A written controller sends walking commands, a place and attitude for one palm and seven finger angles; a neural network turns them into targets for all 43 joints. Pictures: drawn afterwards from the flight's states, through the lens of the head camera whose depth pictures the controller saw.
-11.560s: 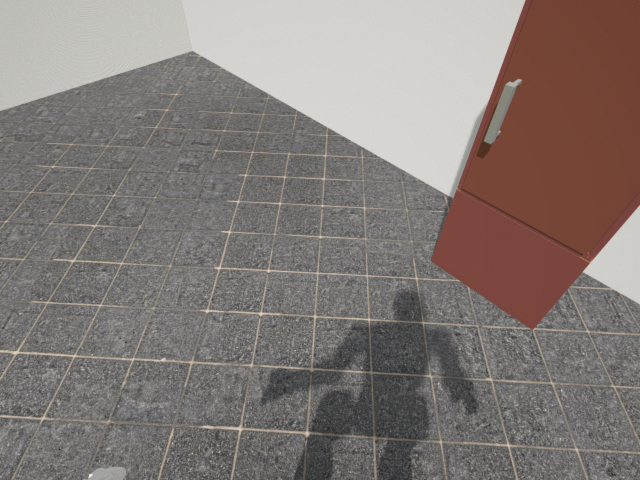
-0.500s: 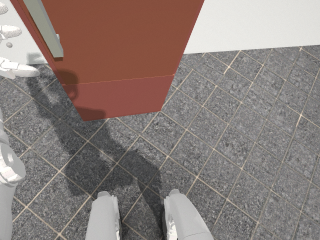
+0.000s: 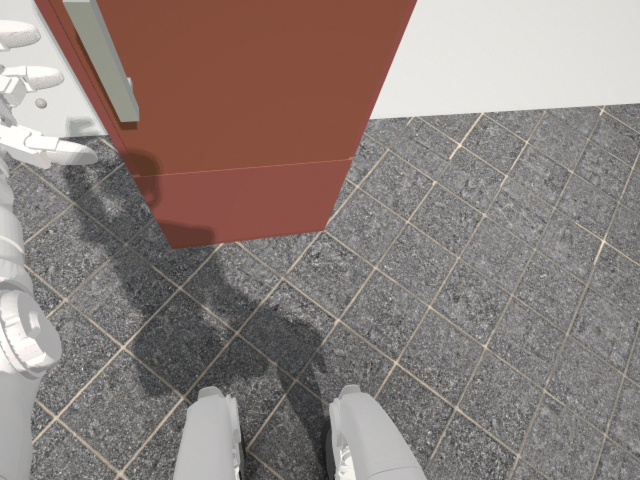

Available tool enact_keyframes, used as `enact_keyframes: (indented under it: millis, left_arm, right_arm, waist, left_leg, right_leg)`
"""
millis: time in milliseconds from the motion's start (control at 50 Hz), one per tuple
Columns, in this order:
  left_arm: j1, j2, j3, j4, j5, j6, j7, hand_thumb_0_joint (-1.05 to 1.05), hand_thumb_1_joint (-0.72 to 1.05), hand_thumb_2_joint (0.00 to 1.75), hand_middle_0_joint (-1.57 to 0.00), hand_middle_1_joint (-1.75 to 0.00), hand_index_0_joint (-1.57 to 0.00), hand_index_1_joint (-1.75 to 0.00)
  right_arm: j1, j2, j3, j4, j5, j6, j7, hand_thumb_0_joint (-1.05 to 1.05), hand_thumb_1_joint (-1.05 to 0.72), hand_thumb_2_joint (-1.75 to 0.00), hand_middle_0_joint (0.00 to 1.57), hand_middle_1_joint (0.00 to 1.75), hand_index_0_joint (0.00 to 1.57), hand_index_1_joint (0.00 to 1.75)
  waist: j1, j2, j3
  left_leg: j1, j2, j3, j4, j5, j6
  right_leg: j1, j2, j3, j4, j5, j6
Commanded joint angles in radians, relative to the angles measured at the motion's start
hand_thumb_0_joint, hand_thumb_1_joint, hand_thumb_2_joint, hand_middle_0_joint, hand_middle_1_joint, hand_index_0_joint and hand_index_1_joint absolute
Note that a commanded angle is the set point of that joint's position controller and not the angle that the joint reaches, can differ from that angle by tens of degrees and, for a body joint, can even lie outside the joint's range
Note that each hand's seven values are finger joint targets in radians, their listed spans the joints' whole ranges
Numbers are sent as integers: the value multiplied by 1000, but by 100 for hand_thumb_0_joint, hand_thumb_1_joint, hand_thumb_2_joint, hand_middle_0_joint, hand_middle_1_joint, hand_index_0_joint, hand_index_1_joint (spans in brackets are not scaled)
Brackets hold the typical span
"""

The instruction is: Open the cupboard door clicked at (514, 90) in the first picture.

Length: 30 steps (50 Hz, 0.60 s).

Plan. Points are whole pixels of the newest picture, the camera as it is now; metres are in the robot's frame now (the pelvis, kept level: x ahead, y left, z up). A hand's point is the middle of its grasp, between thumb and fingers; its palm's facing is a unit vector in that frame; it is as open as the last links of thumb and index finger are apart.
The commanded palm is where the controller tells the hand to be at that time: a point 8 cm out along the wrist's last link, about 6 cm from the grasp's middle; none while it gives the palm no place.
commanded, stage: slide the fingers in behind the handle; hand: left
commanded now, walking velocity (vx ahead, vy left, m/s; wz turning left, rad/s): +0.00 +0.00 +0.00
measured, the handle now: (107, 51) +0.59 +0.21 +0.07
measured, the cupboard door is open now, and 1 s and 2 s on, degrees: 0 0 0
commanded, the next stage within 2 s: close the thumb around the handle in 1.68 s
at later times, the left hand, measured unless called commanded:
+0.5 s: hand (67, 101) +0.53 +0.24 +0.06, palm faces +0.10 -0.99 +0.00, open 14.0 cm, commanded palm +0.51 +0.26 +0.07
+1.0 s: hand (108, 97) +0.53 +0.20 +0.07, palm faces +0.10 -0.99 -0.01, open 14.0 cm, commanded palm +0.51 +0.23 +0.07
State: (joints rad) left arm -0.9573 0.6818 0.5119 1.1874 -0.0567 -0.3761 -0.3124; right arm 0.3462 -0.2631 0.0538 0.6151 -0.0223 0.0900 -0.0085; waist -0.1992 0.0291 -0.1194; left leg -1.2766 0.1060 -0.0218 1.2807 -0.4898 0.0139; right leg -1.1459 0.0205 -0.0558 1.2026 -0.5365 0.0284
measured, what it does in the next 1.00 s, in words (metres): stands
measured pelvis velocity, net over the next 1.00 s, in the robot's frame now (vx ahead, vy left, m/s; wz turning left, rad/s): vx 0.00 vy -0.01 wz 0.01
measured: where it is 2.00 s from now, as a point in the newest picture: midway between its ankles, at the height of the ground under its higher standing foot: outside the picture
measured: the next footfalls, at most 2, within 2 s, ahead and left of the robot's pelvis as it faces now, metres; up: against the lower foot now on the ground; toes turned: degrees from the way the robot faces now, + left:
none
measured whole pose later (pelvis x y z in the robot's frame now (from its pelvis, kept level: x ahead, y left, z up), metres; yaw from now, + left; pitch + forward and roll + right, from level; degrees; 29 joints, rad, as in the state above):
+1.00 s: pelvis +0.00 -0.01 +0.00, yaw +1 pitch +27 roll -5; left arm -0.99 0.54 0.43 1.20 -0.03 -0.40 -0.16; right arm 0.37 -0.25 0.04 0.64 -0.04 0.08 0.02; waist -0.20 0.04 -0.13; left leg -1.27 0.10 -0.02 1.28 -0.49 0.01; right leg -1.14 0.02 -0.06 1.21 -0.54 0.02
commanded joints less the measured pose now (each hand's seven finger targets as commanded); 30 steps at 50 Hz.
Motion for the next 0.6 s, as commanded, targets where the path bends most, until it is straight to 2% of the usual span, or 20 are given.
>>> enact_keyframes:
  millis: [0,40,100,140,160,180,220,280,320,340,380,420,460,480,540,560,580]
  left_arm:
    - [-420,281,21,-221,-31,-68,-12,0,-50,30,-30,-120,-30,-120]
    - [-426,296,30,-226,-33,-69,-16,0,-50,30,-30,-120,-30,-120]
    - [-427,258,-3,-177,-34,-53,-19,0,-50,30,-30,-120,-30,-120]
    - [-444,272,-2,-170,-30,-56,-20,0,-50,30,-30,-120,-30,-120]
    - [-466,255,-19,-173,-30,-54,-19,0,-50,30,-30,-120,-30,-120]
    - [-464,265,-9,-172,-29,-54,-14,0,-50,30,-30,-120,-30,-120]
    - [-472,245,-18,-185,-31,-58,-9,0,-50,30,-30,-120,-30,-120]
    - [-457,265,-1,-179,-24,-49,5,0,-50,30,-30,-120,-30,-120]
    - [-464,259,0,-203,-19,-53,13,0,-50,30,-30,-120,-30,-120]
    - [-458,279,16,-207,-17,-51,19,0,-50,30,-30,-120,-30,-120]
    - [-441,273,16,-208,-14,-49,27,0,-50,30,-30,-120,-30,-120]
    - [-458,249,2,-216,-13,-53,36,0,-50,30,-30,-120,-30,-120]
    - [-489,242,-8,-239,-10,-57,47,0,-50,30,-30,-120,-30,-120]
    - [-480,239,-3,-253,-9,-62,52,0,-50,30,-30,-120,-30,-120]
    - [-452,201,-11,-271,-13,-74,64,0,-50,30,-30,-120,-30,-120]
    - [-444,139,-52,-235,-16,-65,65,0,-50,30,-30,-120,-30,-120]
    - [-446,150,-43,-212,-17,-58,69,0,-50,30,-30,-120,-30,-120]
  right_arm:
    - [193,-207,-74,-24,4,-7,-22,0,-90,-90,20,30,20,30]
    - [193,-207,-71,-19,4,-10,-24,0,-90,-90,20,30,20,30]
    - [191,-204,-69,-17,7,-15,-27,0,-90,-90,20,30,20,30]
    - [192,-207,-66,-15,7,-19,-30,0,-90,-90,20,30,20,30]
    - [192,-206,-65,-12,5,-22,-30,0,-90,-90,20,30,20,30]
    - [194,-205,-66,-11,4,-22,-31,0,-90,-90,20,30,20,30]
    - [198,-203,-67,-13,1,-27,-28,0,-90,-90,20,30,20,30]
    - [204,-205,-66,-16,0,-25,-26,0,-90,-90,20,30,20,30]
    - [206,-201,-69,-17,-2,-27,-21,0,-90,-90,20,30,20,30]
    - [206,-203,-68,-17,-2,-25,-20,0,-90,-90,20,30,20,30]
    - [204,-200,-68,-20,-2,-23,-17,0,-90,-90,20,30,20,30]
    - [207,-197,-68,-19,-3,-25,-15,0,-90,-90,20,30,20,30]
    - [205,-198,-71,-15,-4,-24,-14,0,-90,-90,20,30,20,30]
    - [206,-197,-73,-16,-5,-25,-12,0,-90,-90,20,30,20,30]
    - [211,-195,-81,-11,-8,-25,-7,0,-90,-90,20,30,20,30]
    - [207,-188,-80,-7,-7,-25,-4,0,-90,-90,20,30,20,30]
    - [212,-190,-79,0,-7,-23,-6,0,-90,-90,20,30,20,30]
  waist:
    - [-3,204,-545]
    - [4,224,-557]
    - [-18,173,-493]
    - [-17,198,-502]
    - [-25,198,-501]
    - [-21,207,-499]
    - [-21,225,-518]
    - [-12,212,-540]
    - [-8,239,-564]
    - [-4,223,-571]
    - [3,223,-569]
    - [-11,208,-551]
    - [-14,229,-558]
    - [-3,244,-578]
    - [0,244,-604]
    - [-16,226,-564]
    - [-22,197,-523]
  left_leg:
    - [616,-35,-65,-127,380,14]
    - [619,-36,-63,-122,392,13]
    - [553,-37,-57,-120,325,21]
    - [554,-38,-58,-116,321,19]
    - [551,-38,-60,-112,313,20]
    - [551,-37,-61,-114,309,19]
    - [575,-38,-66,-111,332,18]
    - [564,-37,-63,-109,347,18]
    - [584,-38,-62,-101,369,18]
    - [581,-36,-62,-102,379,17]
    - [573,-38,-59,-108,376,15]
    - [567,-38,-59,-105,371,19]
    - [583,-37,-62,-111,354,15]
    - [609,-37,-67,-118,367,11]
    - [668,-34,-75,-123,416,6]
    - [641,-37,-68,-124,384,8]
    - [615,-34,-68,-129,368,10]
  right_leg:
    - [72,44,-5,-152,269,-46]
    - [68,43,-4,-144,276,-48]
    - [66,45,-1,-157,244,-43]
    - [47,43,-1,-148,234,-46]
    - [38,42,0,-148,230,-46]
    - [37,43,-3,-146,224,-47]
    - [21,43,-6,-137,232,-50]
    - [48,42,-4,-136,248,-47]
    - [42,42,-3,-128,259,-51]
    - [59,42,-5,-129,271,-48]
    - [74,43,-5,-131,271,-48]
    - [68,45,-3,-133,273,-47]
    - [55,43,-4,-135,254,-46]
    - [56,43,-8,-134,256,-49]
    - [46,44,-13,-137,279,-51]
    - [36,45,-13,-146,264,-48]
    - [40,45,-16,-150,260,-47]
